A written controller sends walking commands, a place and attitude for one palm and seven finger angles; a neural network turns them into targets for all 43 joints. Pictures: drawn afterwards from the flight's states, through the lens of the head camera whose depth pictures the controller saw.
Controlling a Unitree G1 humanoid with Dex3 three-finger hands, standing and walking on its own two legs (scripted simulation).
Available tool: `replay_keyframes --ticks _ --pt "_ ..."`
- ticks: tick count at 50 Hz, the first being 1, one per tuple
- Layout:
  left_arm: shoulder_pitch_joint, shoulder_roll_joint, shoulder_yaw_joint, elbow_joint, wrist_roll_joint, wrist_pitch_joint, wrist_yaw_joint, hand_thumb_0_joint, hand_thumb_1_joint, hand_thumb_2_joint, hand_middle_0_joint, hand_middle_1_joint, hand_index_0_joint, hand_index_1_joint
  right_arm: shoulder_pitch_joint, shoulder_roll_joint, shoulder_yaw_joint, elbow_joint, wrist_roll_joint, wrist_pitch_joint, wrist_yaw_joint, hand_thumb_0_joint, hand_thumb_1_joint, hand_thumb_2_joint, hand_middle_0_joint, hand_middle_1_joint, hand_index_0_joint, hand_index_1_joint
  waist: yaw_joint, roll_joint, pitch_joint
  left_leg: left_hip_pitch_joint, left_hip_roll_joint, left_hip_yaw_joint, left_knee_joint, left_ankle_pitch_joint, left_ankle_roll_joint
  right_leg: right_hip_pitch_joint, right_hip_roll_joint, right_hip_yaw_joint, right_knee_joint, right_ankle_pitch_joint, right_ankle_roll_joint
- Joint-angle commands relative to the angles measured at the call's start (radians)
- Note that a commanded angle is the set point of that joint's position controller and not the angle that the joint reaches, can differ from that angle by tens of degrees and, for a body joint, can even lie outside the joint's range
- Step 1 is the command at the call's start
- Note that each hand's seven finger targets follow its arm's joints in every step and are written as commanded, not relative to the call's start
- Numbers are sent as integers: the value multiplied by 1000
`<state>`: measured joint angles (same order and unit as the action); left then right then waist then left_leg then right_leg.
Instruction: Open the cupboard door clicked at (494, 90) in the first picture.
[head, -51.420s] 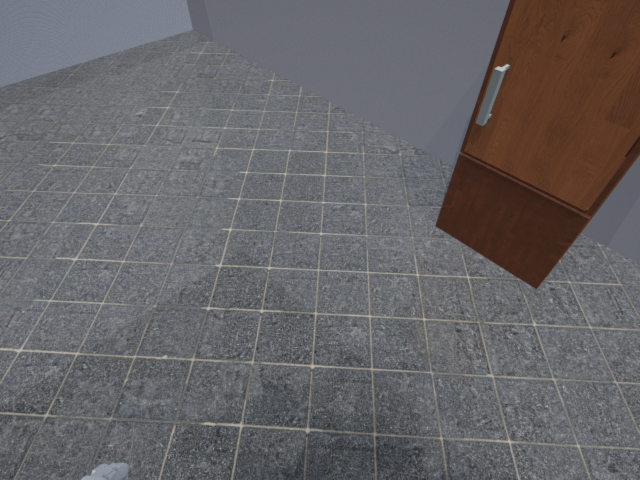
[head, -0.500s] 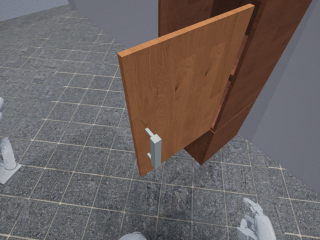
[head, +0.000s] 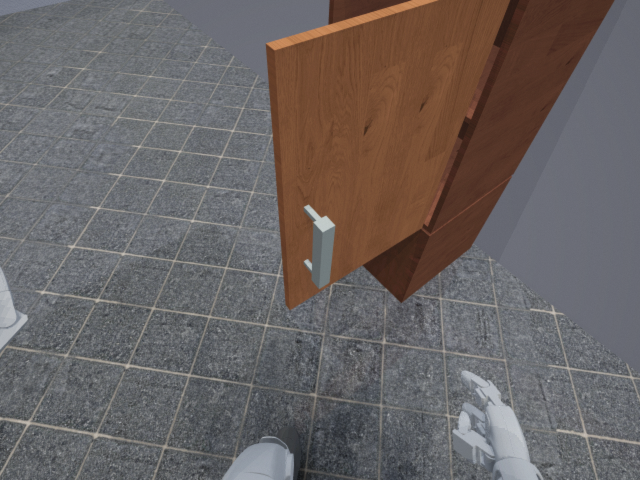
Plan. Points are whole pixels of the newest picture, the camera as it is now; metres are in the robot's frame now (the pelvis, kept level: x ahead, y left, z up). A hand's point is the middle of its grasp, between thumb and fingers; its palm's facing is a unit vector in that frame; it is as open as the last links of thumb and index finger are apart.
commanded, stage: stop stepping back and stand still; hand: left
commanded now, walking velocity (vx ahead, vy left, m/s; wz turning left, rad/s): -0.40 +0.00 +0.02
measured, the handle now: (315, 247) +0.49 +0.08 -0.09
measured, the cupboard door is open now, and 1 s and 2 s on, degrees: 87 87 87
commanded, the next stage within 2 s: let the arm hang, fingers relaxed in 1.34 s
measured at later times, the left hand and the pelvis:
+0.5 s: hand out of the picture +0.14 +0.26 +0.18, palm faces +0.44 -0.78 -0.45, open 7.4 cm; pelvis -0.07 +0.00 +0.02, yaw -2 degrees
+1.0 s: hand out of the picture +0.13 +0.29 +0.17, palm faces +0.39 -0.79 -0.47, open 7.4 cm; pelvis -0.08 +0.03 +0.02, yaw -2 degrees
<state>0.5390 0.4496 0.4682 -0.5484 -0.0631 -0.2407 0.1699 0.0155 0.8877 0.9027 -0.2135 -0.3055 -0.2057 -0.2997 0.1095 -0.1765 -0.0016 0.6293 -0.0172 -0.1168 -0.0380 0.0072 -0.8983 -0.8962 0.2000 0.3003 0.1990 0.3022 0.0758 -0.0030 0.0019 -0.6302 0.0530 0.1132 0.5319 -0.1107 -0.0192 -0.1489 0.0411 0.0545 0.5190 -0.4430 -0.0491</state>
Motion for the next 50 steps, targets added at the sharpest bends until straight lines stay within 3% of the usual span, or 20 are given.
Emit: replay_keyframes --ticks 1,2,3,4,5,7,8,12,13,14,15,16,18,21,25,27,29,31,40,50 --pt "-248 197 31 -185 35 -50 11 0 900 900 -200 -300 -200 -300 -23 -131 -51 -113 13 -34 -37 0 -900 -900 200 300 200 300 -95 -245 -149 355 -49 -88 242 -154 -20 -153 -254 130 -113 893 -51" --pt "-230 206 56 -179 30 -23 6 0 900 900 -200 -300 -200 -300 -19 -138 -48 -132 24 -26 -53 0 -900 -900 200 300 200 300 -108 -223 -137 437 -50 -60 113 18 -3 -146 -192 34 -26 937 0" --pt "-191 212 80 -177 18 -2 0 0 900 900 -200 -300 -200 -300 -6 -147 -48 -136 31 -24 -65 0 -900 -900 200 300 200 300 -116 -92 -175 591 -21 -85 -3 331 28 -192 -111 -47 95 826 63" --pt "-157 213 93 -180 10 9 -8 0 900 900 -200 -300 -200 -300 -20 -173 -57 -148 31 -32 -63 0 -900 -900 200 300 200 300 -86 150 -208 657 104 -223 -98 480 76 -221 -26 -79 214 454 89" --pt "-142 154 66 -181 -5 -12 -17 0 900 900 -200 -300 -200 -300 11 -156 -46 -148 30 -47 -48 0 -900 -900 200 300 200 300 -84 272 -188 616 192 -300 -202 485 112 -202 15 -39 309 -57 63" --pt "-27 192 129 -179 -8 -13 -10 0 900 900 -200 -300 -200 -300 3 -144 -46 -156 6 -70 -30 0 -900 -900 200 300 200 300 -62 219 -199 421 260 -459 -396 -278 115 -139 18 -10 395 -146 50" --pt "0 182 131 -213 -5 -11 -5 0 900 900 -200 -300 -200 -300 -3 -140 -42 -168 1 -63 -26 0 -900 -900 200 300 200 300 -64 217 -160 309 223 -396 -456 -475 85 -70 29 -56 359 -107 36" --pt "163 144 112 -212 -8 22 1 0 900 900 -200 -300 -200 -300 -1 -145 -43 -199 3 -39 -22 0 -900 -900 200 300 200 300 -71 314 -107 85 93 -161 -433 -559 -8 174 78 -203 63 -72 10" --pt "181 154 113 -202 -6 31 2 0 900 900 -200 -300 -200 -300 -1 -143 -45 -202 4 -29 -26 0 -900 -900 200 300 200 300 -75 242 -93 58 51 -116 -350 -533 -24 198 54 -182 -42 -50 -1" --pt "187 189 131 -200 -3 36 2 0 900 900 -200 -300 -200 -300 16 -132 -46 -199 9 -22 -31 0 -900 -900 200 300 200 300 -85 77 -93 145 -10 -54 -157 -429 -23 95 -34 -94 -203 -30 -18" --pt "149 195 119 -218 1 37 2 0 900 900 -200 -300 -200 -300 29 -130 -47 -184 5 -8 -34 0 -900 -900 200 300 200 300 -95 -112 -77 258 -48 -53 171 -293 -23 -145 -234 166 -342 -131 -91" --pt "49 238 154 -238 0 33 9 0 900 900 -200 -300 -200 -300 19 -146 -46 -157 -4 3 -40 0 -900 -900 200 300 200 300 -86 -156 -48 231 -49 -91 402 -248 -21 -322 -384 316 -410 -230 -153" --pt "-47 166 95 -83 16 45 16 0 900 900 -200 -300 -200 -300 56 -145 -53 -120 3 -7 -50 0 -900 -900 200 300 200 300 -113 -141 -12 155 -27 -131 577 -245 -22 -386 -353 320 -413 -398 -124" --pt "-132 157 49 -8 37 24 19 0 900 900 -200 -300 -200 -300 30 -154 -42 -108 8 -39 -73 0 -900 -900 200 300 200 300 -98 -67 34 199 -2 -78 324 -236 15 -284 -275 168 -327 -171 -74" --pt "-152 144 27 -42 52 5 29 0 900 900 -200 -300 -200 -300 43 -151 -40 -98 4 -83 -80 0 -900 -900 200 300 200 300 -77 -93 13 313 -32 -20 0 -247 48 -136 -248 147 -260 -82 -58" --pt "-109 146 39 -106 45 -7 28 0 900 900 -200 -300 -200 -300 50 -161 -47 -114 8 -88 -71 0 -900 -900 200 300 200 300 -74 -21 -20 392 3 -70 -130 -191 68 -77 -198 104 -155 94 -13" --pt "-44 162 68 -144 34 -14 24 0 900 900 -200 -300 -200 -300 51 -180 -58 -136 19 -83 -62 0 -900 -900 200 300 200 300 -70 54 -81 468 84 -157 -115 71 74 -47 -118 21 -48 335 30" --pt "12 167 96 -157 34 -16 17 0 900 900 -200 -300 -200 -300 50 -150 -39 -132 20 -72 -51 0 -900 -900 200 300 200 300 -81 128 -58 375 81 -144 -130 18 70 -25 -95 -15 -55 316 39" --pt "18 117 61 -74 18 -13 9 0 900 900 -200 -300 -200 -300 46 -148 -38 -136 24 -68 -36 0 -900 -900 200 300 200 300 -88 25 -69 373 42 -100 -91 -25 32 -17 -109 21 -103 409 36" --pt "-50 124 49 -132 25 3 11 0 900 900 -200 -300 -200 -300 21 -143 -31 -153 19 -60 -48 0 -900 -900 200 300 200 300 -78 63 -88 393 35 -107 -156 -7 27 16 -85 -21 -122 406 51"
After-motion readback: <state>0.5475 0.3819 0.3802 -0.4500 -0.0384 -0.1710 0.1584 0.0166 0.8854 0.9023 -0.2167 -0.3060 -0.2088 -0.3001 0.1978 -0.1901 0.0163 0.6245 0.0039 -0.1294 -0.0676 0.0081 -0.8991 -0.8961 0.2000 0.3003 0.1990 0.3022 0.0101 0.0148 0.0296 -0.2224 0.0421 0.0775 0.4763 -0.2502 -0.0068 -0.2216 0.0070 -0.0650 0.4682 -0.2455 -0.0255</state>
